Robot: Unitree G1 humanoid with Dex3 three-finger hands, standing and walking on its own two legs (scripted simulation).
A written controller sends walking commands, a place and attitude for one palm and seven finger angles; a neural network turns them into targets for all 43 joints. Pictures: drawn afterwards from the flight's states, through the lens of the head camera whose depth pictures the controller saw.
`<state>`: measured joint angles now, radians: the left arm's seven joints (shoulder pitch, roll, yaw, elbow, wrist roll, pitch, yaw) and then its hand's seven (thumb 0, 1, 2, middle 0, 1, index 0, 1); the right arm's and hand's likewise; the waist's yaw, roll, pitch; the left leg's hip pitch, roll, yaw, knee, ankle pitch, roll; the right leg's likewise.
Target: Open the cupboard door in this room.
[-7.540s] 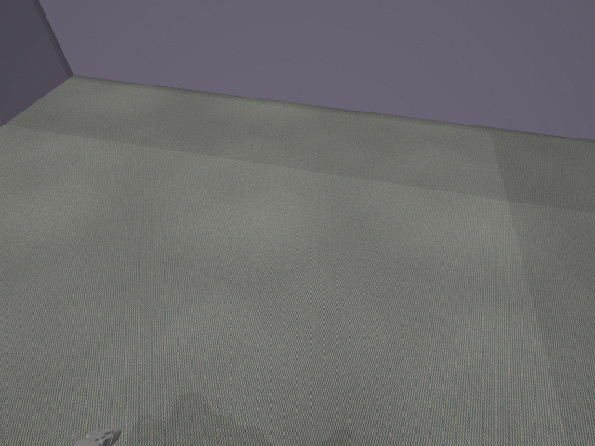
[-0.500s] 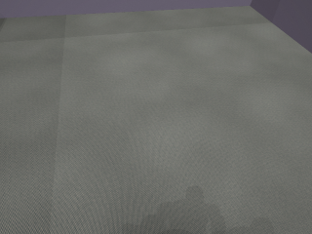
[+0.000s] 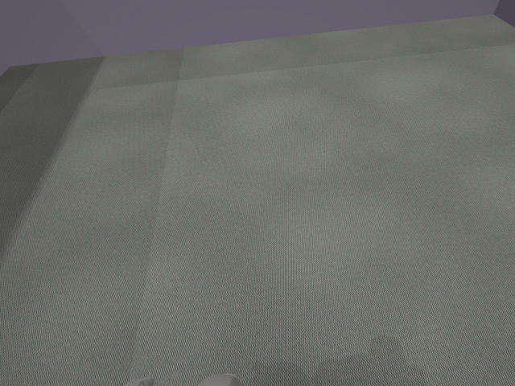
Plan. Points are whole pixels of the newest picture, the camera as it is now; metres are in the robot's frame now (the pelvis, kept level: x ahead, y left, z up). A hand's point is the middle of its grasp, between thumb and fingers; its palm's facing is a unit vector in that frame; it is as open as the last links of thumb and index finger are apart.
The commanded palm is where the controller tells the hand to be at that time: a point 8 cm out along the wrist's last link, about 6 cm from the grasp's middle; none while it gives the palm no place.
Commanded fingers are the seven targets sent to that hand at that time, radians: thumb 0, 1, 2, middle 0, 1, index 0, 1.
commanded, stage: turn or walk to find it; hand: left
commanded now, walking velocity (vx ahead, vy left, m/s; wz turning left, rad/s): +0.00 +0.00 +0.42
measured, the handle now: out of the picture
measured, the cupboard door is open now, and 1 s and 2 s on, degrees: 0 0 0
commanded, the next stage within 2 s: none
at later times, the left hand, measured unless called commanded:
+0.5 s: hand out of the picture -0.05 +0.27 -0.18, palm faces +0.26 -0.93 -0.25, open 7.4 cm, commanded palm none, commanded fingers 0.00 0.90 0.90 -0.20 -0.30 -0.20 -0.30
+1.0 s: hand out of the picture -0.05 +0.20 -0.14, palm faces +0.41 -0.87 -0.27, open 7.4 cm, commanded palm none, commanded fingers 0.00 0.90 0.90 -0.20 -0.30 -0.20 -0.30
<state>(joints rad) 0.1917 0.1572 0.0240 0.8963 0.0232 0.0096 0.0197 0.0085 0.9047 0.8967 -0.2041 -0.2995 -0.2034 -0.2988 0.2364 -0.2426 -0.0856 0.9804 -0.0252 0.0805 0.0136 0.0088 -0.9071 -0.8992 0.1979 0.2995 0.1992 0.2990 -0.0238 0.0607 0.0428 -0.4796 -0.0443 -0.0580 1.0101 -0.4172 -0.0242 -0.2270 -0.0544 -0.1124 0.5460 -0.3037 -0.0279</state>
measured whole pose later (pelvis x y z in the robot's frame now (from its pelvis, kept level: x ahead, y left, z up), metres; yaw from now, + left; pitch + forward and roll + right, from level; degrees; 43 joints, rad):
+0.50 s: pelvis -0.03 +0.05 +0.00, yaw +12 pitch -1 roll -1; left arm 0.24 0.27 0.06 1.00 0.02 0.07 0.01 0.01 0.91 0.90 -0.20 -0.30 -0.20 -0.30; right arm 0.15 -0.19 -0.03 0.95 -0.02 0.02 0.00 0.01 -0.91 -0.90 0.20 0.30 0.20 0.30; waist 0.02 -0.04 0.07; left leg -0.24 0.00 0.05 0.53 -0.28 0.04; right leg -0.44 -0.11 -0.07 1.05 -0.44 0.07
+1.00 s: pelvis -0.05 -0.01 +0.00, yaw +25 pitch -2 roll +2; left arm 0.20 0.15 0.02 0.92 0.02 0.02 0.02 0.01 0.90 0.90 -0.21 -0.30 -0.20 -0.30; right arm 0.26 -0.25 -0.09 0.99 -0.03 0.09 0.02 0.01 -0.91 -0.90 0.20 0.30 0.20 0.30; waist -0.03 0.05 0.05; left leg -0.50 0.00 -0.03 1.15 -0.36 -0.05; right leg -0.21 -0.08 -0.15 0.50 -0.26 -0.02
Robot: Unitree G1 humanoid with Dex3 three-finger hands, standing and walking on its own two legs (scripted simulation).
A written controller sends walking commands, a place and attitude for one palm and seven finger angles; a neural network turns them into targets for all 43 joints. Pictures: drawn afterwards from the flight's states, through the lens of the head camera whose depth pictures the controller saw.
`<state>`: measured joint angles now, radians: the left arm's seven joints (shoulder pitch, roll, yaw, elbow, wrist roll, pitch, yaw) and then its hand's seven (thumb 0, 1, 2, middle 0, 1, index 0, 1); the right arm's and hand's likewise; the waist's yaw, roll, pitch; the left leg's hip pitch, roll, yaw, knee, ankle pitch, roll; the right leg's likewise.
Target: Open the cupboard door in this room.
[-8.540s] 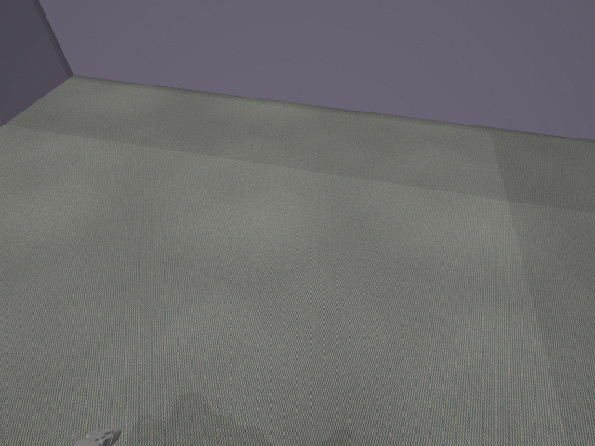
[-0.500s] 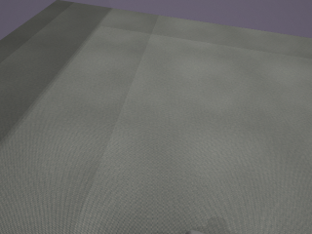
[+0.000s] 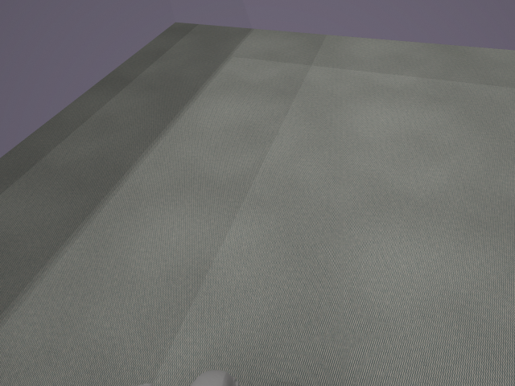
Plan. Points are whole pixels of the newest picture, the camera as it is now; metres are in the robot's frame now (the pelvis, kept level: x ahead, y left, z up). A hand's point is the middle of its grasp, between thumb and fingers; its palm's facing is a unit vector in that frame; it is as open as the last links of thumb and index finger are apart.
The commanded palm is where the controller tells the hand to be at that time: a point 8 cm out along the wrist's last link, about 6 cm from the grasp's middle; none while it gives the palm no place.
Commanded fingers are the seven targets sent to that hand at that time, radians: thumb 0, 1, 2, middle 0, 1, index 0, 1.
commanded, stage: turn or walk to find it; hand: left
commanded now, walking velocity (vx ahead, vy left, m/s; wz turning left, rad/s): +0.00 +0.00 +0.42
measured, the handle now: out of the picture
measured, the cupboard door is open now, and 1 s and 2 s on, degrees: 0 0 0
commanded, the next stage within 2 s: stand and wait in 1.68 s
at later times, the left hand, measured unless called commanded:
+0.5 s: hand out of the picture -0.02 +0.28 -0.17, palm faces +0.25 -0.94 -0.25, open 7.4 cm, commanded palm none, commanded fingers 0.00 0.90 0.90 -0.20 -0.30 -0.20 -0.30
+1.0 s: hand out of the picture -0.06 +0.22 -0.16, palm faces +0.42 -0.87 -0.25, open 7.4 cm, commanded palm none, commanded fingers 0.00 0.90 0.90 -0.20 -0.30 -0.20 -0.30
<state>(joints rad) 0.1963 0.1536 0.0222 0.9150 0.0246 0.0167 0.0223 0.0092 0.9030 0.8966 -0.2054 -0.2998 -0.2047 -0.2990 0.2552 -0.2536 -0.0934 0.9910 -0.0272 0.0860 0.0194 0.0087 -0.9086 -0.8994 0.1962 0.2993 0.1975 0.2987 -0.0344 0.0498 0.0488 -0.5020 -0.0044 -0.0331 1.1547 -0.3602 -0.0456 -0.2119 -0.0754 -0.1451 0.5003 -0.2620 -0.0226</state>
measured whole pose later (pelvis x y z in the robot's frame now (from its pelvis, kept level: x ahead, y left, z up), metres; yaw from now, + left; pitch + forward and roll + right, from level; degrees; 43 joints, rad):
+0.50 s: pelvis -0.03 +0.05 +0.00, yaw +12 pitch +0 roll -1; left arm 0.21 0.26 0.06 0.97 0.02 0.06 0.01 0.01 0.91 0.90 -0.20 -0.30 -0.20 -0.30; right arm 0.16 -0.19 -0.03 0.96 -0.02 0.02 0.00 0.01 -0.91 -0.90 0.20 0.30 0.20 0.30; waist 0.02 -0.03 0.06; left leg -0.22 -0.02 0.00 0.47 -0.24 0.04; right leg -0.45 -0.09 -0.05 1.03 -0.41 0.09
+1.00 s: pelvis -0.04 +0.02 +0.00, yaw +26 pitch -1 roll +1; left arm 0.22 0.17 0.02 0.93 0.03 0.01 0.02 0.01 0.91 0.90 -0.21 -0.30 -0.21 -0.30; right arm 0.22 -0.25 -0.08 1.00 -0.02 0.09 0.02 0.01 -0.91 -0.90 0.19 0.30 0.20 0.30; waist -0.01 0.02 0.07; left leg -0.42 0.04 0.00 0.97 -0.44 -0.06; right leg -0.20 -0.12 -0.19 0.52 -0.30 0.00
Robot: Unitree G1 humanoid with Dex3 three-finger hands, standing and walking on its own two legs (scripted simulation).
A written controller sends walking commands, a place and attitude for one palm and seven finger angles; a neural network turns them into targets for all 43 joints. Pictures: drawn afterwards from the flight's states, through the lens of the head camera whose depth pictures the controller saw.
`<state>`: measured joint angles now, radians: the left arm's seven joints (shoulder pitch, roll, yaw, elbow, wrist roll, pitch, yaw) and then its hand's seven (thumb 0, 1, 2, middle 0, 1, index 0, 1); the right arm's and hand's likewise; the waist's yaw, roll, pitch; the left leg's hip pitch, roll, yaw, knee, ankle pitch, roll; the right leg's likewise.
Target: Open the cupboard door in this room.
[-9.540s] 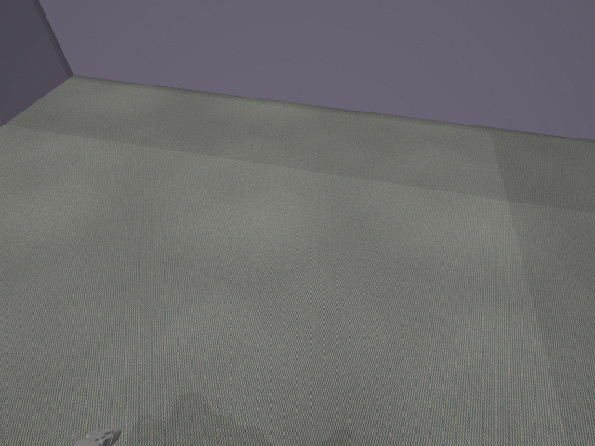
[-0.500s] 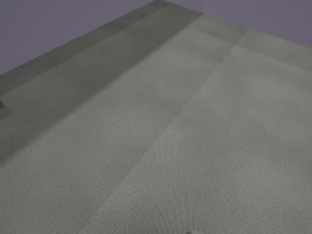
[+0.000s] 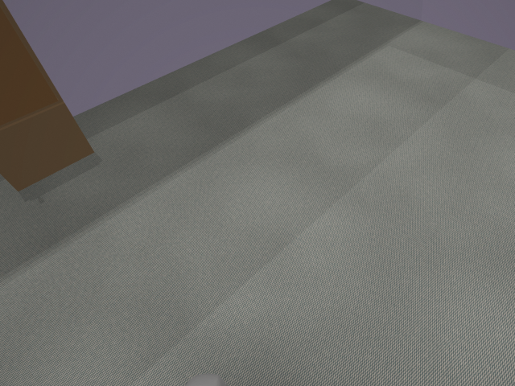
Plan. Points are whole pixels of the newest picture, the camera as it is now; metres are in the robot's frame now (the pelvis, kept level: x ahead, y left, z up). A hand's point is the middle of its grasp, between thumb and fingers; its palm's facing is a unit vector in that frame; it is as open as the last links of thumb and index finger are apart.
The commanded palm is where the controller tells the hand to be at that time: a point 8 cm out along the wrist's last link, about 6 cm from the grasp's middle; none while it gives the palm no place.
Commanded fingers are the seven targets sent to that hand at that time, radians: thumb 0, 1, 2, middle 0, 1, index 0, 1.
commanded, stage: turn or walk to find it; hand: left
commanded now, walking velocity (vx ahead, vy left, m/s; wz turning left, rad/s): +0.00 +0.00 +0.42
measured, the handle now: out of the picture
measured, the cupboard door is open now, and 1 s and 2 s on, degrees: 0 0 0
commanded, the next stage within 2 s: stand and wait in 0.68 s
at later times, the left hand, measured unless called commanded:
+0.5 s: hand out of the picture +0.05 +0.25 -0.15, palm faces +0.20 -0.94 -0.27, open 7.4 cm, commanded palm none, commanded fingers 0.00 0.90 0.90 -0.20 -0.30 -0.20 -0.30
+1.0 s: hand out of the picture -0.11 +0.19 -0.17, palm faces +0.41 -0.88 -0.24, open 7.4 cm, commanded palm none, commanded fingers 0.00 0.90 0.90 -0.20 -0.30 -0.20 -0.30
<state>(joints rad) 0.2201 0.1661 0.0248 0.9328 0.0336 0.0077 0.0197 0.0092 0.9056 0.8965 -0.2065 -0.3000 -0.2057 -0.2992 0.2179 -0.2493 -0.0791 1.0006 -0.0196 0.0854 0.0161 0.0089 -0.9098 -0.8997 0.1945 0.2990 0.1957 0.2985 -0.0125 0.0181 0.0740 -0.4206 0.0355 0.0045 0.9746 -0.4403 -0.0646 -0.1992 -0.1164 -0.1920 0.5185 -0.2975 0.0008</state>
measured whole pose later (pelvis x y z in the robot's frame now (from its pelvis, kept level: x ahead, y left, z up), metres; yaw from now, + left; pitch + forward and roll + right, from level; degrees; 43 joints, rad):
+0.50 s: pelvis -0.02 +0.03 +0.00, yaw +11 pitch +0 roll +0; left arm 0.14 0.22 0.05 0.92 0.01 0.05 0.01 0.01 0.91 0.90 -0.20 -0.30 -0.20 -0.30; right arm 0.19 -0.19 -0.05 0.96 -0.03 0.04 0.00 0.01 -0.90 -0.90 0.20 0.30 0.20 0.30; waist -0.02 0.01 0.06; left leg -0.26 -0.03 -0.05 0.48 -0.21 0.02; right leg -0.37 -0.06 -0.03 0.81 -0.44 0.08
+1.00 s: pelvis -0.05 +0.01 +0.00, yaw +22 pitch -1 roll +1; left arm 0.28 0.19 0.03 1.02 0.03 0.01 0.02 0.01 0.91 0.90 -0.21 -0.30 -0.21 -0.30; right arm 0.19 -0.22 -0.05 1.03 -0.01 0.05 0.00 0.01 -0.91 -0.90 0.19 0.30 0.19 0.30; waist 0.03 0.00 0.06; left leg -0.23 0.03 0.03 0.61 -0.36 -0.04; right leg -0.25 -0.11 -0.19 0.54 -0.26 0.00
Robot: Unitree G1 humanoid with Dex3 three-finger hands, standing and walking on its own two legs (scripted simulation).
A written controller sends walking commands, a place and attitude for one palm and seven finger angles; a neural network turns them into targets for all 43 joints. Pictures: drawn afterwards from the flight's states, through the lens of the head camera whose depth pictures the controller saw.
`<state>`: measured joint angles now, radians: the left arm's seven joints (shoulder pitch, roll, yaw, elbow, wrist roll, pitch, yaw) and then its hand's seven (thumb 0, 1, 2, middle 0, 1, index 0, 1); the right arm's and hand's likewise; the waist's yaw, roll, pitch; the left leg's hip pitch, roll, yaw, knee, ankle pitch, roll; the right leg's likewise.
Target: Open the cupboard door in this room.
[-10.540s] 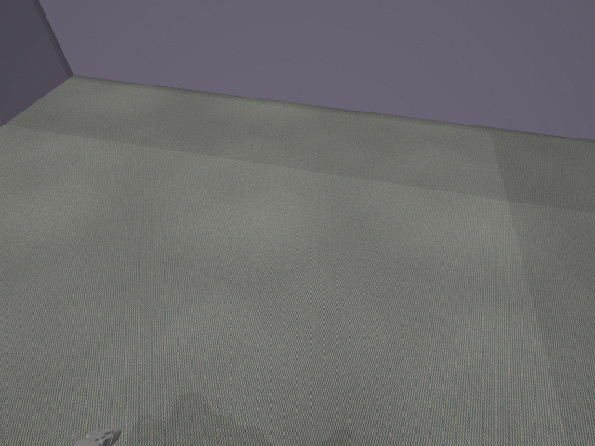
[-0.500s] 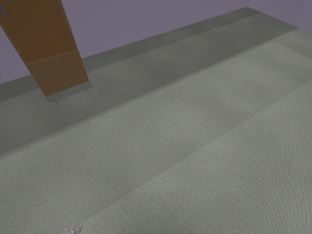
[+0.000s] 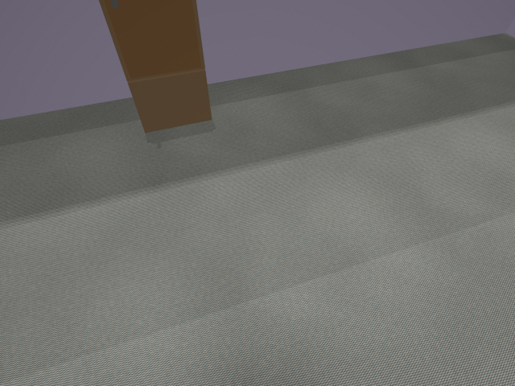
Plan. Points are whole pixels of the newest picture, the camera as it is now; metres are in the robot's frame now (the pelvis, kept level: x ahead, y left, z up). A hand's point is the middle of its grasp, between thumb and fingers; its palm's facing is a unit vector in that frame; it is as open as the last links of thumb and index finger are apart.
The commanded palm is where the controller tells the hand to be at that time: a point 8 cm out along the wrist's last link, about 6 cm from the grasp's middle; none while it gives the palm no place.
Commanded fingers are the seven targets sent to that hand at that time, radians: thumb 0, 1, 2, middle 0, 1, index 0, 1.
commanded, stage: turn or walk to find it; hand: left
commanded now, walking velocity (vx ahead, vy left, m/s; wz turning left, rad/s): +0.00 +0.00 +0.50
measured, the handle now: out of the picture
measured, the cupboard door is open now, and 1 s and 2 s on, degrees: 0 0 0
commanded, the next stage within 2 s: stand and wait in 1.70 s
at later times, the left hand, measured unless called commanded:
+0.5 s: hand out of the picture +0.02 +0.19 -0.14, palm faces +0.24 -0.93 -0.29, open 7.4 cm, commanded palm none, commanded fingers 0.00 0.90 0.90 -0.20 -0.30 -0.20 -0.30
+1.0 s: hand out of the picture -0.17 +0.18 -0.18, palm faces +0.47 -0.87 -0.15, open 7.4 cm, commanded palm none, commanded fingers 0.00 0.90 0.90 -0.20 -0.30 -0.20 -0.30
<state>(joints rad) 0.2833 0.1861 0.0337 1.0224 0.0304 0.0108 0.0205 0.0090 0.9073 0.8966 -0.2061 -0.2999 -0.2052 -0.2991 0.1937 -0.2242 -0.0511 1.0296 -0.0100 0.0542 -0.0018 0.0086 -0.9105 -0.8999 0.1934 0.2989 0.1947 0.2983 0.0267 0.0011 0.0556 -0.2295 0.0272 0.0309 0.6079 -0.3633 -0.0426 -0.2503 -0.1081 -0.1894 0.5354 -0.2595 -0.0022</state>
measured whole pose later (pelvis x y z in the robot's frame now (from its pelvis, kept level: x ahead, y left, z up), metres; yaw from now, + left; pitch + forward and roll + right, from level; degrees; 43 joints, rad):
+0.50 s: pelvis -0.04 -0.02 +0.00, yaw +13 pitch -2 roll +1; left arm 0.18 0.18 0.03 0.91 0.02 0.00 0.01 0.01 0.91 0.90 -0.20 -0.30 -0.20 -0.30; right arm 0.23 -0.25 -0.08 0.99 -0.03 0.08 0.01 0.01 -0.91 -0.90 0.20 0.30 0.20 0.30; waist -0.01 0.06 0.03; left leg -0.43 -0.05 -0.07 0.90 -0.43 -0.02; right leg -0.23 -0.05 -0.10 0.54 -0.29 -0.02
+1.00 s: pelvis +0.01 +0.08 -0.01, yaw +22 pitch -1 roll -1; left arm 0.50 0.17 0.03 1.16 0.03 -0.01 0.00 0.01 0.91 0.90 -0.20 -0.30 -0.20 -0.30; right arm 0.16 -0.17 -0.05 1.00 -0.03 -0.04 0.03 0.01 -0.91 -0.90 0.19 0.30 0.20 0.30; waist 0.06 -0.03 0.04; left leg -0.33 0.07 0.15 0.63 -0.27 0.03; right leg -0.17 -0.18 -0.16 0.75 -0.47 0.05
